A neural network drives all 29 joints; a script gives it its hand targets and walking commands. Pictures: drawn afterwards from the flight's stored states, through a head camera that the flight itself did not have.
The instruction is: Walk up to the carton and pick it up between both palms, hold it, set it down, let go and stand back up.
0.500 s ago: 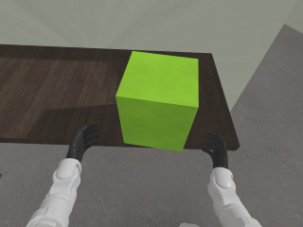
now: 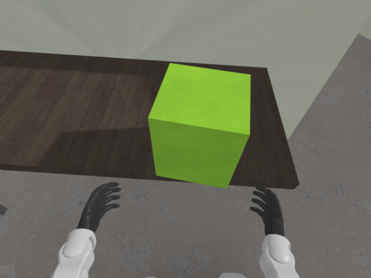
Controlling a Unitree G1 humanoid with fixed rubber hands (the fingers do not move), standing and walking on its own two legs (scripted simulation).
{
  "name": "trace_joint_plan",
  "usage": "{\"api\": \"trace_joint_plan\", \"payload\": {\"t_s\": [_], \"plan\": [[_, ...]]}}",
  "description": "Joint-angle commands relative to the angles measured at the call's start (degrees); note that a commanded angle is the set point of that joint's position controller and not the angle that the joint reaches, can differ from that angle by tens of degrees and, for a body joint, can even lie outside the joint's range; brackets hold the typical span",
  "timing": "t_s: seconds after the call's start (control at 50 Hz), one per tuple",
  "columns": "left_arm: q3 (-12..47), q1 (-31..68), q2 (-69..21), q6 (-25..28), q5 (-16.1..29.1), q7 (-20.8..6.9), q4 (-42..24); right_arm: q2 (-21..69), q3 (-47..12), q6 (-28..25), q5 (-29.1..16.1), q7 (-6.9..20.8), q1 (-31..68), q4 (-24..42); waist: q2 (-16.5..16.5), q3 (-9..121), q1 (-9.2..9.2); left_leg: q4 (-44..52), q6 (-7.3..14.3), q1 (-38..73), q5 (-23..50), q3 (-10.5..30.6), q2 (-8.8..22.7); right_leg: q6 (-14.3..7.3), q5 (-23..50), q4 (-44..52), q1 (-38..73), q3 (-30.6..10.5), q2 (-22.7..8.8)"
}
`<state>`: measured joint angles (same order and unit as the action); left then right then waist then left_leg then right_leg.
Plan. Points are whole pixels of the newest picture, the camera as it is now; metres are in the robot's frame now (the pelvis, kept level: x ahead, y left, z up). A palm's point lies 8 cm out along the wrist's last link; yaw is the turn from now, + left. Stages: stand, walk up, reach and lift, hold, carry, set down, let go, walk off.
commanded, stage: set down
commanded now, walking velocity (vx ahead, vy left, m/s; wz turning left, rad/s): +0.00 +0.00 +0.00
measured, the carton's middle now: (199, 128) +0.47 -0.04 +0.00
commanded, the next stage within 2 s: let go in 1.02 s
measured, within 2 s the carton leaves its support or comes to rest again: neither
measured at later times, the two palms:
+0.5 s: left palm (90, 238) +0.22 +0.21 -0.05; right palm (284, 240) +0.19 -0.21 -0.06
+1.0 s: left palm (94, 258) +0.18 +0.20 -0.06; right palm (296, 253) +0.17 -0.23 -0.07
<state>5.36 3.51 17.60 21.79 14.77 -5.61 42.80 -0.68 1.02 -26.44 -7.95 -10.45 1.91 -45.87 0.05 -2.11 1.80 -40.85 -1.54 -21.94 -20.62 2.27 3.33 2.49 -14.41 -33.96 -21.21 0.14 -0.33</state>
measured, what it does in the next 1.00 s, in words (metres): stands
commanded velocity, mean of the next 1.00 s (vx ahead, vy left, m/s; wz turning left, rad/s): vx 0.00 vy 0.00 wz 0.00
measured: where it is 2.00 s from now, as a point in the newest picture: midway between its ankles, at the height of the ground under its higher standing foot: outside the picture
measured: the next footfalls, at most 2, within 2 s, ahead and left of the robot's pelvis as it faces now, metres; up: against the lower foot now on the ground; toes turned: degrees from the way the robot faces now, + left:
none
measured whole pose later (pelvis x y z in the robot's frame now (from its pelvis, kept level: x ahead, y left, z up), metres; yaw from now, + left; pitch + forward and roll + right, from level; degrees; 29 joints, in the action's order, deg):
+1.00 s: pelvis +0.03 -0.02 +0.02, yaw -1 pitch -6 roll -1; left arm 0.5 -11.4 12.1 -1.4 3.8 -1.4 33.3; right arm -7.6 1.7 -14.3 0.8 -1.4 -10.3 -44.5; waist -0.3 -6.5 -0.7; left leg -23.7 -3.0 -2.2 -15.6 0.5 3.8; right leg 1.0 -12.3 -22.7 -4.6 -1.3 0.1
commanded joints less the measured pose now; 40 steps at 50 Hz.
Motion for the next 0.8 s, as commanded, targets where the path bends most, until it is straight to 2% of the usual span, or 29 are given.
{"api": "trace_joint_plan", "payload": {"t_s": [0.0, 0.12, 0.24, 0.26, 0.34, 0.44, 0.56, 0.58, 0.62, 0.66, 0.74, 0.78], "plan": [[-3.2, 11.4, 9.2, 2.3, -0.2, 0.5, -13.1, -4.5, 1.1, -3.4, 0.8, 0.6, 9.4, 11.4, -7.9, 19.5, 0.55, 8.9, -2.8, 6.1, 17.8, -2.3, -3.0, -5.5, 6.6, 5.1, 10.4, 0.0, 2.7], [-2.8, 5.7, 8.4, -0.7, -1.0, 0.5, -13.3, -5.4, 1.0, -2.1, 1.6, 1.4, 5.0, 10.8, -7.1, 15.5, 0.87, 10.7, -2.7, 7.5, 18.2, -2.5, -2.9, -5.4, 7.2, 6.6, 13.3, -0.3, 2.6], [-2.4, 4.2, 8.4, -3.4, -1.1, 1.1, -15.3, -5.7, 1.5, 0.0, 2.6, 2.4, 4.0, 12.8, -6.6, 13.0, 0.00, 13.0, -2.2, 7.6, 16.5, -3.3, -2.9, -5.4, 6.7, 7.6, 15.3, -0.2, 2.4], [-2.4, 2.9, 7.7, -4.2, -2.0, 1.4, -14.3, -6.3, 1.5, 0.6, 2.7, 2.9, 3.1, 11.1, -7.1, 11.6, -0.05, 13.6, -2.5, 8.2, 17.2, -3.1, -2.8, -5.5, 6.6, 7.9, 15.6, 0.0, 2.6], [-3.2, 0.2, 7.5, -5.4, -2.4, 1.6, -15.0, -7.5, 1.8, 1.2, 3.1, 3.8, 1.3, 12.3, -5.2, 11.3, -0.78, 14.3, -2.3, 9.5, 20.2, -3.7, -2.9, -5.3, 9.9, 8.7, 17.5, -0.3, 2.7], [-4.0, -2.1, 7.5, -7.0, -3.1, 1.5, -15.1, -7.7, 1.1, 2.4, 3.7, 4.5, -0.7, 13.0, -3.3, 8.7, -1.61, 15.5, -1.6, 10.4, 20.4, -4.9, -3.3, -5.0, 11.8, 10.2, 19.1, -0.6, 2.1], [-4.3, -4.4, 5.9, -9.8, -4.9, 2.3, -16.3, -9.8, 2.0, 3.9, 4.5, 5.7, -2.5, 11.3, -3.4, 6.9, -1.41, 17.7, -1.9, 12.5, 21.6, -5.3, -3.1, -4.9, 12.4, 12.0, 20.4, -0.3, 2.3], [-4.3, -6.2, 4.8, -11.0, -6.2, 2.7, -15.7, -10.6, 2.2, 4.7, 4.7, 6.2, -3.4, 9.2, -4.4, 5.3, -1.63, 18.3, -2.2, 13.3, 22.3, -5.2, -3.0, -5.2, 12.2, 12.3, 20.4, 0.1, 2.5], [-4.7, -7.7, 3.4, -13.6, -7.9, 3.3, -15.6, -12.1, 2.5, 5.7, 5.1, 7.3, -4.0, 8.4, -4.3, 4.6, -1.67, 19.0, -2.5, 14.4, 23.7, -5.3, -2.9, -5.2, 12.3, 13.2, 20.5, 0.6, 2.9], [-5.4, -6.5, 4.6, -14.2, -7.1, 3.2, -17.2, -11.1, 2.5, 6.0, 6.0, 7.1, -4.1, 11.2, -1.6, 5.5, -1.37, 19.1, -1.4, 14.0, 21.4, -6.4, -3.5, -4.5, 12.9, 13.9, 20.9, -0.3, 2.0], [-5.7, -6.6, 3.5, -16.4, -8.7, 4.2, -18.4, -11.7, 2.8, 7.7, 7.2, 8.1, -4.6, 9.9, -2.6, 4.1, -1.96, 20.6, -1.5, 13.4, 19.5, -6.5, -3.3, -4.1, 11.5, 13.9, 20.9, 0.1, 1.8], [-6.2, -7.8, 3.2, -17.9, -9.2, 4.7, -18.5, -11.9, 2.8, 8.4, 7.7, 8.6, -5.2, 10.5, -1.6, 4.1, -2.00, 20.9, -1.1, 14.0, 19.9, -6.8, -3.3, -4.1, 12.0, 14.4, 21.0, 0.1, 1.8]]}}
